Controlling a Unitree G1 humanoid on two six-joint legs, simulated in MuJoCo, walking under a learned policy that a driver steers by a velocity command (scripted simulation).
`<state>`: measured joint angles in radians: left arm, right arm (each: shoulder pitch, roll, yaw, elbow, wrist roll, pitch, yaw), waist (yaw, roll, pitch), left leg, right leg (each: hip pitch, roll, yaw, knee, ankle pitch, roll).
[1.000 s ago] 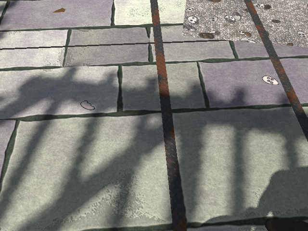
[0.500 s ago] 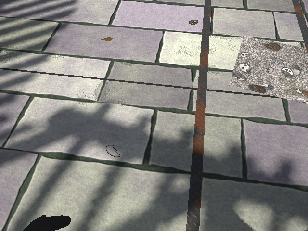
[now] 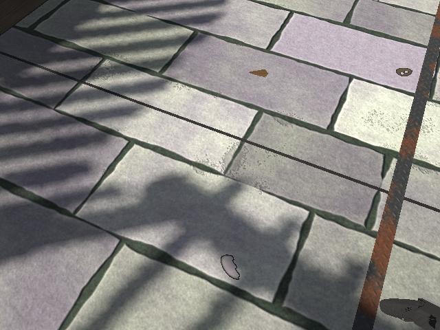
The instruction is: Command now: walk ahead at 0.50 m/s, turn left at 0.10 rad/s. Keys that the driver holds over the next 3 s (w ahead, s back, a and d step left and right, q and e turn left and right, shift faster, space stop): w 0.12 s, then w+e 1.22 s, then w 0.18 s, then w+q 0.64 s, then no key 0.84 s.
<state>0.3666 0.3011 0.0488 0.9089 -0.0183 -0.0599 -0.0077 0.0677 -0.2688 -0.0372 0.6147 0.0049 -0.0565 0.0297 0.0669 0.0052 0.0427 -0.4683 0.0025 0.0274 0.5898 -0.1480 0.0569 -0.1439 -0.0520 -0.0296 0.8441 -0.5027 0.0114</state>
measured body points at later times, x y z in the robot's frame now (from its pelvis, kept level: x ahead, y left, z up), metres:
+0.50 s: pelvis +0.28 -0.04 -0.01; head +0.32 -0.05 +0.44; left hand +0.52 +0.17 -0.10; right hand +0.27 -0.33 -0.14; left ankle +0.10 +0.10 -0.71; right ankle +0.39 -0.14 -0.73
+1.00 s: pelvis +0.57 -0.08 +0.00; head +0.60 -0.09 +0.45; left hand +0.74 +0.17 -0.12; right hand +0.67 -0.40 -0.07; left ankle +0.71 -0.01 -0.73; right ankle +0.39 -0.14 -0.69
